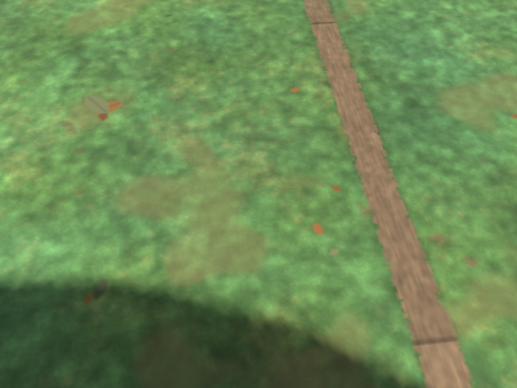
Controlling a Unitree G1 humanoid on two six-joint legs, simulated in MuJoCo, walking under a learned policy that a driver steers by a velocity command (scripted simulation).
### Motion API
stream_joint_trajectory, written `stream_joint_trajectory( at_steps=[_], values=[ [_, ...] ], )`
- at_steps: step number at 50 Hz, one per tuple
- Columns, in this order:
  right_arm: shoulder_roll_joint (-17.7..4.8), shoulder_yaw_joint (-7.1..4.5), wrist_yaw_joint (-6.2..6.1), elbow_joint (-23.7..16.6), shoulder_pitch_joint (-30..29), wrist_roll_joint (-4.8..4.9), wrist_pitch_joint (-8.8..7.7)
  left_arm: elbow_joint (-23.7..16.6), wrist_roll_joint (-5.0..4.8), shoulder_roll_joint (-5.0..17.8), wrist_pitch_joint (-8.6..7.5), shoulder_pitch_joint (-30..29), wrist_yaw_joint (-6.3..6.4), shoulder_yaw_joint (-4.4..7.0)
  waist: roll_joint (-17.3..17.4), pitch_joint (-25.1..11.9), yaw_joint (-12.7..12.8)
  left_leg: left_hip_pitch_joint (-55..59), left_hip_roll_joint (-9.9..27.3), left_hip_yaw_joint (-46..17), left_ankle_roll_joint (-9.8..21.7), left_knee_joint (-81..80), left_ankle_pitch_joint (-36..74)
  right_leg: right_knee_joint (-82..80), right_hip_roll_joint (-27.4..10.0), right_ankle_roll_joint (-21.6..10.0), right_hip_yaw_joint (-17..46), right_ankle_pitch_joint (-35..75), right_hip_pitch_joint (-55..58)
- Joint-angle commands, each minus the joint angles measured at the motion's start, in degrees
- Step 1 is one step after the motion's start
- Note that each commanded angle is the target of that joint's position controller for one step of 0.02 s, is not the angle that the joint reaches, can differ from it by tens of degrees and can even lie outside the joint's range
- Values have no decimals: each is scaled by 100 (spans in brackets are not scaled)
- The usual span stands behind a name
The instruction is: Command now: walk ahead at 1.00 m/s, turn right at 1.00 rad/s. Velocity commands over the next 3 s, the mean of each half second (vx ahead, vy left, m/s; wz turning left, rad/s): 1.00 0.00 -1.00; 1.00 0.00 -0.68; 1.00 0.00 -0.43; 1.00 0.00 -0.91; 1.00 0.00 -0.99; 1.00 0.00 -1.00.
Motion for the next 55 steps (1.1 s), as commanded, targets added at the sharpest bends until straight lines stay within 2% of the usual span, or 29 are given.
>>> stream_joint_trajectory(
  at_steps=[1, 3, 6, 10, 12, 13, 14, 15, 16, 17, 18, 19, 21, 24, 29, 31, 33, 35, 36, 37, 38, 39, 40, 42, 44, 46, 47, 51, 55],
  values=[
    [-1035, -183, -28, -612, 66, -193, 12, -313, -52, 892, -315, 286, 166, 256, 613, -280, -146, -2090, 288, -205, -152, -646, -270, -2493, -1788, -1066, 3371, 1074, 1546],
    [-897, -143, 17, -780, -335, -198, 167, -271, -102, 785, -452, 345, 101, 196, 541, -73, -163, -1743, 381, -52, -278, -1603, -381, -2707, -1475, -999, 2979, 1135, 680],
    [-562, 3, 98, -1215, -1419, -53, 145, -207, -59, 820, -537, 456, 29, 240, 294, 164, 137, -1168, 177, 188, -278, -3179, 1492, -2921, -1064, -701, 2617, 1730, 26],
    [-675, -9, 92, -1343, -1772, 72, 112, -4, -172, 975, -532, 853, -24, 317, -26, -126, 478, -357, -241, 244, 0, -4485, 2624, -2658, -1214, -302, 2717, 3105, 784],
    [-953, -117, 18, -1226, -1313, 72, 90, 36, -160, 1121, -499, 844, 23, 356, -64, -512, 265, 432, -532, 188, 111, -4905, 2159, -1804, -1188, -12, 2745, 4436, 1339],
    [-1233, -244, -57, -1056, -603, 100, 63, 32, -112, 1320, -492, 749, 13, 395, -87, -986, -128, 1247, -637, 144, 168, -4869, 1656, -817, -1168, 140, 2724, 4959, 1423],
    [-1480, -377, -158, -782, 602, 114, 43, -29, -77, 1433, -518, 401, -22, 414, -72, -1483, -891, 2556, -457, 107, 230, -4875, 1293, 579, -1003, 284, 2573, 4799, 901],
    [-1884, -539, -287, -548, 1825, -29, 19, -190, -41, 794, -592, 205, -30, 246, 467, -2137, -1310, 3877, 587, -857, 388, -4861, -427, 2535, -643, 352, 2150, 2664, -11],
    [-2191, -571, -256, -610, 1492, -193, 1, -548, -287, 90, -580, 679, -8, 32, 2375, -2855, -582, 4652, 2265, -4088, 838, -6118, -1641, 4042, -92, 519, 1491, -1191, -1444],
    [-1856, -612, -183, -722, 711, -148, 44, -442, -146, 500, -494, 701, 72, 5, 1955, -2329, -370, 3954, 2224, -4783, 1056, -6491, -2547, 4439, -697, 452, 1205, -645, -2112],
    [-1226, -468, -162, -775, 278, -103, 69, -352, -7, 690, -409, 251, 31, 45, 1039, -1516, -373, 3138, 1901, -3746, 1043, -6463, -2503, 4288, -1072, 469, 1041, -161, -2185],
    [-936, -398, -139, -634, 233, -102, 74, -363, 57, 654, -346, -33, -51, 52, 370, -897, -324, 2383, 1672, -2846, 993, -6498, -1524, 4066, -1271, 497, 900, 17, -2119],
    [-828, -344, -120, -224, 522, -88, -2, -572, 122, 335, -202, -387, -240, -16, 317, -396, -164, 1641, 1384, -1602, 824, -6658, -315, 3873, -1541, 537, 857, -29, -2079],
    [-637, -291, 31, 166, 713, 97, -179, -992, 104, 3, -45, -927, -370, -157, 422, -91, 33, 1358, 1328, -396, 625, -6968, 1226, 3653, -1787, 538, 746, 260, -2437],
    [-874, -312, 10, 374, 595, 86, -307, -1461, 70, 84, -29, -1880, -535, -250, 286, 398, 212, 1004, 772, 1499, 408, -7510, 3127, 1609, -1618, 429, -101, 1510, -1853],
    [-1076, -342, -36, 484, 897, 77, -282, -1466, 63, 32, -55, -2092, -579, -281, 248, 410, 168, 1317, 699, 1878, 317, -7358, 4988, 848, -1294, 213, -628, 1580, -1248],
    [-1441, -416, -108, 463, 1086, 100, -180, -1288, 40, 214, -74, -1699, -506, -208, 549, -34, 445, 1943, 840, 1939, 250, -6480, 7537, 632, -860, 53, -892, 1232, -575],
    [-1769, -473, -166, 359, 834, 83, -27, -784, 79, 547, -101, -34, -363, -34, 800, -835, 1297, 1685, 1109, 1749, 388, -4439, 8499, 486, -559, -163, -572, 676, 1297],
    [-1729, -455, -153, 227, 523, 66, 30, -335, 87, 788, -120, 1239, -247, 133, 678, -1303, 1814, 867, 1035, 1673, 461, -2771, 7663, -134, -594, -354, -138, 689, 2905],
    [-1420, -439, -83, 176, 430, 38, 57, -205, -96, 1112, -46, 1112, -90, 355, -457, -1310, 1528, -572, -21, 1648, 315, -467, 2067, -570, -1111, -402, 891, 253, 3958],
    [-912, -251, -25, -463, 1255, 167, -4, -590, 135, 1705, -7, 395, -70, 387, -1320, -2205, 443, -2502, -391, 859, 130, 1413, -760, -1074, -2899, -1373, 4001, 549, 5260],
    [-1249, -263, -23, -575, 501, 152, -122, -638, 128, 1443, 45, 923, 53, 379, -252, -2500, 953, -2884, -349, 96, 165, 1451, -149, -1943, -2816, -1393, 4548, -221, 5029],
    [-1160, -221, -23, -573, 379, 212, -158, -399, 79, 1266, -34, 756, 118, 358, 54, -1450, 684, -3057, -40, 74, 192, 916, 103, -2346, -2833, -1178, 4096, -263, 4059],
    [-943, -137, -14, -403, 303, 15, -55, -243, 60, 814, -283, 327, 178, 206, 644, -457, 111, -2292, 376, 9, 207, -179, 196, -2510, -2261, -701, 3025, 308, 2144],
    [-845, -101, 80, -309, 549, -97, 145, -147, -17, 454, -463, 260, 174, 58, 398, -287, -196, -1655, 564, -22, 69, -873, 51, -2738, -1987, -703, 2537, 723, 1103],
    [-724, -69, 161, -403, -14, -73, 204, 0, -60, 395, -574, 366, 106, 44, 356, 2, -85, -1840, 621, 178, 16, -1705, 413, -3140, -1605, -570, 1944, 568, 808],
    [-601, -11, 184, -649, -406, -33, 189, 41, -76, 486, -620, 532, 67, 60, 28, 192, 12, -1914, 632, 271, 19, -2315, 892, -3318, -1641, -603, 1851, 1041, 668],
    [-507, 39, 267, -803, -1173, 109, 90, 205, -197, 564, -759, 805, -38, 93, 157, 199, 289, -1107, 234, 593, 302, -4144, 3132, -3769, -1493, -284, 1245, 2306, 863],
    [-794, -70, 202, -848, -1403, 70, 41, 492, -109, 869, -755, 1150, 29, 134, -12, -40, 334, -766, -331, 848, 703, -4895, 2808, -3174, -1832, 7, 1009, 5098, 2458]
  ],
)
